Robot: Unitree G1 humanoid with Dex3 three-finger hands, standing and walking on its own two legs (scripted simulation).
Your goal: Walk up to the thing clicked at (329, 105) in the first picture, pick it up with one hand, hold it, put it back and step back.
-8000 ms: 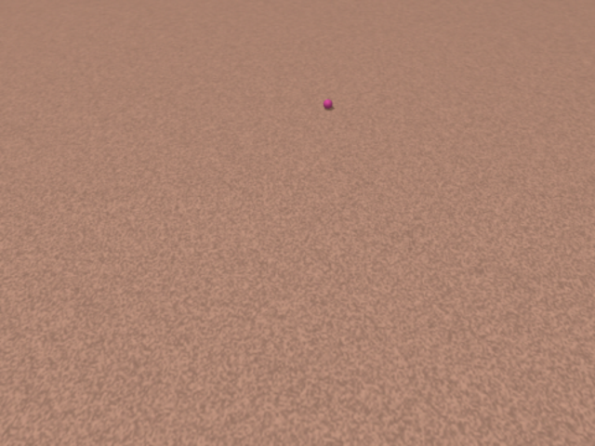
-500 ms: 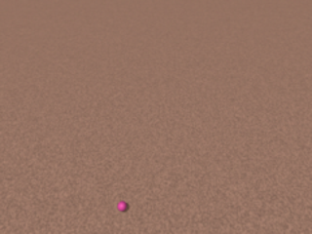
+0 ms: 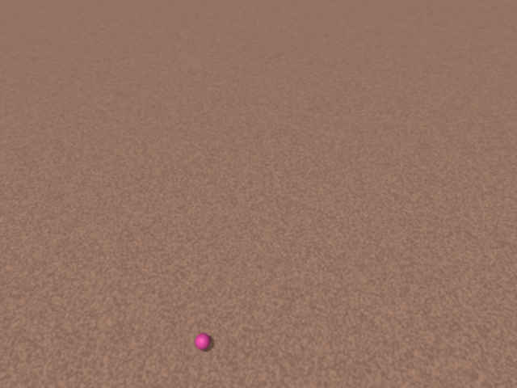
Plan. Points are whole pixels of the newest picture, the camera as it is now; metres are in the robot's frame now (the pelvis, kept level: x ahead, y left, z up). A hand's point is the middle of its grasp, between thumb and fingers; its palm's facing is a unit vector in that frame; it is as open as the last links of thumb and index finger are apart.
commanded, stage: stand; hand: left
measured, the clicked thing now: (202, 341) +0.41 +0.24 -0.76
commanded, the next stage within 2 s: rise first in 1.84 s
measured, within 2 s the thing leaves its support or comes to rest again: neither
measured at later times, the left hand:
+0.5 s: hand out of the picture +0.08 +0.26 -0.15, palm faces -0.02 -0.94 -0.35, open 7.4 cm
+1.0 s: hand out of the picture +0.07 +0.26 -0.16, palm faces -0.02 -0.94 -0.35, open 7.4 cm
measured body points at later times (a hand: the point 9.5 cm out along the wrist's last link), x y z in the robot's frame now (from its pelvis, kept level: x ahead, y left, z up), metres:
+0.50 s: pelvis +0.00 +0.00 +0.00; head +0.00 +0.00 +0.45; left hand +0.08 +0.31 -0.13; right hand +0.08 -0.30 -0.13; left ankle +0.00 +0.13 -0.75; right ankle +0.00 -0.12 -0.75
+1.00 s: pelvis +0.00 +0.00 +0.00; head +0.01 +0.00 +0.45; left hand +0.07 +0.31 -0.13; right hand +0.08 -0.30 -0.14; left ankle +0.00 +0.13 -0.75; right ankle +0.00 -0.12 -0.75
